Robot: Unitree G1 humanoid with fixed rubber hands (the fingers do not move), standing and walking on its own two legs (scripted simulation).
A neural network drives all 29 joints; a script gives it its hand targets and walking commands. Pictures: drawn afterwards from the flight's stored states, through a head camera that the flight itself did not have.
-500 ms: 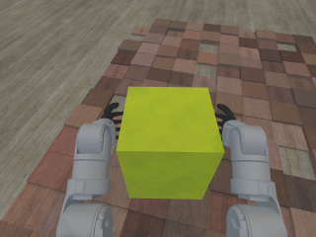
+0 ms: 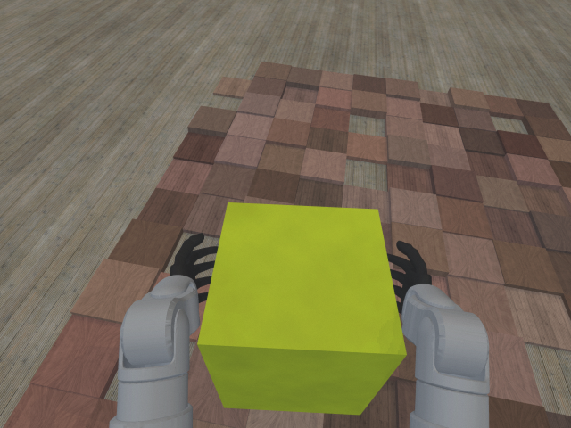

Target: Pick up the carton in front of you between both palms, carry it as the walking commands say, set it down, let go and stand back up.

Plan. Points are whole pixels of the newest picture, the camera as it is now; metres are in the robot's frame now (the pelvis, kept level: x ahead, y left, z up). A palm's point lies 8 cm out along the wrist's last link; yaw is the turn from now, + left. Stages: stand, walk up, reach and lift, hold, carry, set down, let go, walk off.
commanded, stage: carry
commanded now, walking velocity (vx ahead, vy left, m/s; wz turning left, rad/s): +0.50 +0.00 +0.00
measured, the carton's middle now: (297, 313) +0.28 -0.01 +0.00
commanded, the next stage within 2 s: none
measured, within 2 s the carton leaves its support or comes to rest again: neither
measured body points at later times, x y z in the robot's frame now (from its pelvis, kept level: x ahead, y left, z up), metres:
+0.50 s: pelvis +0.33 -0.02 -0.01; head +0.36 -0.03 +0.43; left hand +0.67 +0.15 +0.12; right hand +0.71 -0.15 +0.12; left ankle +0.24 +0.09 -0.64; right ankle +0.40 -0.10 -0.74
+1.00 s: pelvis +0.67 +0.05 -0.02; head +0.72 +0.08 +0.43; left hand +1.06 +0.20 +0.11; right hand +1.05 -0.10 +0.11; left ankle +0.64 +0.11 -0.76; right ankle +0.65 -0.09 -0.67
